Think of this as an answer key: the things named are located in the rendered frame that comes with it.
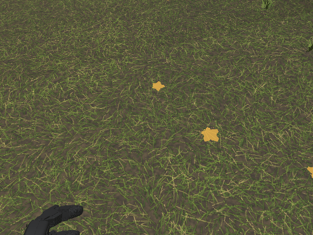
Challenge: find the robot left hand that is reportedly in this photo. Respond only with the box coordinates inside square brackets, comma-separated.
[23, 205, 83, 235]

